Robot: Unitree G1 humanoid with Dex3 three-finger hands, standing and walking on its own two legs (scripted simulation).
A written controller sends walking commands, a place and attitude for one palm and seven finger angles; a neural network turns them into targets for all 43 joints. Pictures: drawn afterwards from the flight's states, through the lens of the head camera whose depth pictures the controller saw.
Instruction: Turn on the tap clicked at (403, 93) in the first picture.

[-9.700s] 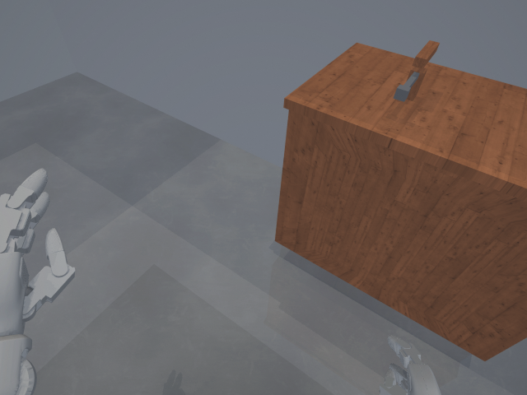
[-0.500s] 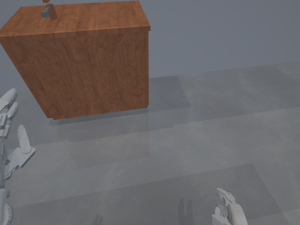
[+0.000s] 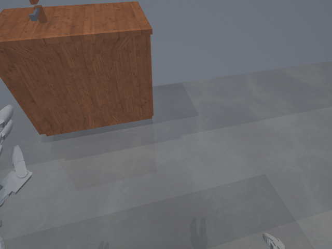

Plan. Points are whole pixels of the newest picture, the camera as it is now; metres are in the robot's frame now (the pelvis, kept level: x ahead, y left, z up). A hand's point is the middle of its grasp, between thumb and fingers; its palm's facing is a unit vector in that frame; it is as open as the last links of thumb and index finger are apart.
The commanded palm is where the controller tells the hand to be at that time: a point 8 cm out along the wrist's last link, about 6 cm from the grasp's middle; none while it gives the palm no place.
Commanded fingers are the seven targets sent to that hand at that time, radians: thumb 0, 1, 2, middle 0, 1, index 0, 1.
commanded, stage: take the last steps up to it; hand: left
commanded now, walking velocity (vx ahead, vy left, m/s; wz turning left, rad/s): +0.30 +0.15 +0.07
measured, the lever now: (33, 17) +1.11 +0.73 +0.10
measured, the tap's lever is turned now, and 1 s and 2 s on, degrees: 0 0 0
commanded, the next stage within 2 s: none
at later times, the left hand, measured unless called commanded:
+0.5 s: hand (20, 136) +0.29 +0.31 +0.16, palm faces +0.41 -0.79 -0.46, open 7.4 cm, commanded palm +0.23 +0.35 +0.18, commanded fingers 0.00 0.90 0.90 -0.20 -0.30 -0.20 -0.30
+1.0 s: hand (22, 103) +0.40 +0.37 +0.15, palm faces +0.40 -0.78 -0.49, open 7.4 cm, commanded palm +0.35 +0.41 +0.18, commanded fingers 0.00 0.90 0.90 -0.20 -0.30 -0.20 -0.30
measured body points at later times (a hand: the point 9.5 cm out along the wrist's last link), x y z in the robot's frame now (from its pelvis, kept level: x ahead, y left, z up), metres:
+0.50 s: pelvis +0.07 +0.07 -0.01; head +0.13 +0.08 +0.43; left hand +0.26 +0.35 +0.19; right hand +0.24 -0.19 -0.10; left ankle +0.10 +0.19 -0.74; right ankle +0.03 -0.10 -0.72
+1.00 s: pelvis +0.19 +0.12 +0.00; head +0.24 +0.10 +0.45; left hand +0.37 +0.41 +0.18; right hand +0.36 -0.12 -0.11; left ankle +0.22 +0.28 -0.66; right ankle +0.18 +0.01 -0.74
